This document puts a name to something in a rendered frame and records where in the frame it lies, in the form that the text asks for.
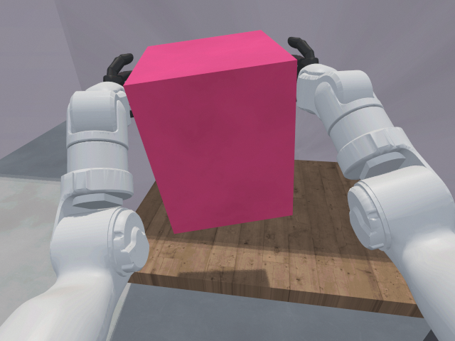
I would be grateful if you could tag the left robot upper arm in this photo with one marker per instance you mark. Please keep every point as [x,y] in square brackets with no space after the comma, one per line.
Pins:
[94,255]

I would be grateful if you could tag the right robot forearm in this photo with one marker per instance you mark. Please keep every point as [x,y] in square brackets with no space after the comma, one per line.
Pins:
[366,141]

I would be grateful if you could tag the carton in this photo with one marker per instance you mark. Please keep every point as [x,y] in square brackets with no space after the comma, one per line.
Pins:
[217,120]

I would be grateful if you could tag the robot left hand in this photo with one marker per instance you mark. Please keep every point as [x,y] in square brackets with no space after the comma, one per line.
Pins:
[113,74]

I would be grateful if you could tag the table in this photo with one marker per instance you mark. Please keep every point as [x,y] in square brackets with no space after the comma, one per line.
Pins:
[312,257]

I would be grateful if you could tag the robot right hand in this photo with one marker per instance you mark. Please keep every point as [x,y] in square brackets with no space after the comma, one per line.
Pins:
[308,54]

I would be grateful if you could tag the right robot upper arm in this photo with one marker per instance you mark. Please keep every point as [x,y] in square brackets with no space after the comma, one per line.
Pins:
[407,213]

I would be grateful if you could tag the left robot forearm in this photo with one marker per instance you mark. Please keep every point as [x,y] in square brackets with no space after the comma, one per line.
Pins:
[97,159]

